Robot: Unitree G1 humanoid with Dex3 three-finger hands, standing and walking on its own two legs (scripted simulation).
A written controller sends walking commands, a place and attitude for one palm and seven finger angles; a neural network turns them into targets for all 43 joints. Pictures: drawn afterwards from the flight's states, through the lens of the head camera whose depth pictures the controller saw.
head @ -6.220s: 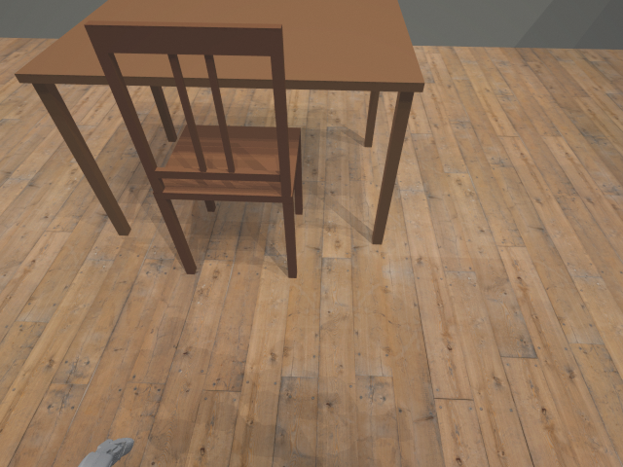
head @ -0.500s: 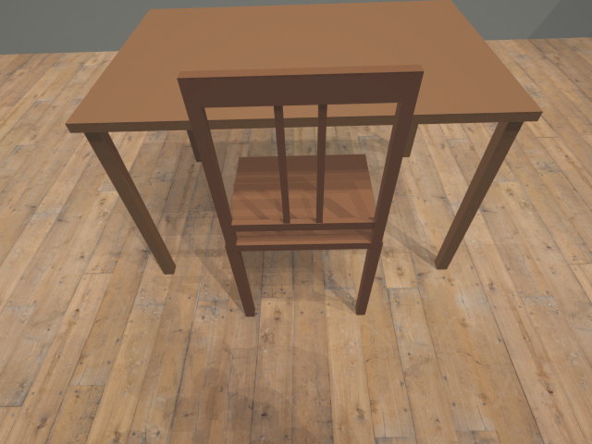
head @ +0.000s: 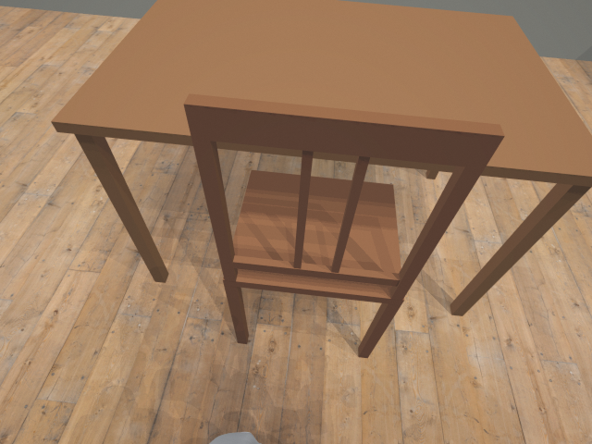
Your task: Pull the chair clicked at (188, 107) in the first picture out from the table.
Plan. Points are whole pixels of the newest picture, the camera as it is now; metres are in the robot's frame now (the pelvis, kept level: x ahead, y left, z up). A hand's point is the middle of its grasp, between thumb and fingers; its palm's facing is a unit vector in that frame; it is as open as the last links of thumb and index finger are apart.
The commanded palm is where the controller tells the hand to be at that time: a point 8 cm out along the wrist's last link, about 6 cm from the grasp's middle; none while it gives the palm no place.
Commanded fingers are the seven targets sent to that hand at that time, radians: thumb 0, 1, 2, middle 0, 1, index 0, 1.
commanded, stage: come to a stop and stand still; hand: left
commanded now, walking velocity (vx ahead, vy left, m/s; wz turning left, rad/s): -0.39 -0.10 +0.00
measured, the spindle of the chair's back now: (301, 217) +0.50 +0.03 -0.06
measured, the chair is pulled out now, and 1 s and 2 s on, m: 0.00 0.00 0.00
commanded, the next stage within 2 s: look again from close up in 1.16 s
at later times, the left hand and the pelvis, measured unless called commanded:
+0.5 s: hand out of the picture +0.06 +0.13 -0.14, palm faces +0.05 -0.96 -0.29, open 7.3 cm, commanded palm none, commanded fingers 0.00 0.90 0.90 -0.20 -0.30 -0.20 -0.30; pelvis +0.02 -0.06 +0.02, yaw +0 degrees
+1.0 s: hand out of the picture -0.03 +0.17 -0.16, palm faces +0.09 -0.98 -0.16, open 7.4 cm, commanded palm none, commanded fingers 0.00 0.90 0.90 -0.20 -0.30 -0.20 -0.30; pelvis -0.02 -0.01 +0.02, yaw +1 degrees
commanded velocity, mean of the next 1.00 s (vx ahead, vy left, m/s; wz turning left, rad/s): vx -0.01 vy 0.01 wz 0.00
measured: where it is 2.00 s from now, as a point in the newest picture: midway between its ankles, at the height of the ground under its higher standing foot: outside the picture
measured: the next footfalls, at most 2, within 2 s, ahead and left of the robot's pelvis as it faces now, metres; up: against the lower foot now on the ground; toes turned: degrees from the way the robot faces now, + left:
right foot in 0.32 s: +0.09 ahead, -0.15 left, +0.00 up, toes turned -3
left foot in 0.84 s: +0.03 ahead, +0.06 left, +0.00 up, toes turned +7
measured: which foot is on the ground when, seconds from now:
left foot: down 0.00-0.32, up 0.34-0.82, down 0.84-1.00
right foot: up 0.00-0.30, down 0.32-0.84, up 0.86-1.00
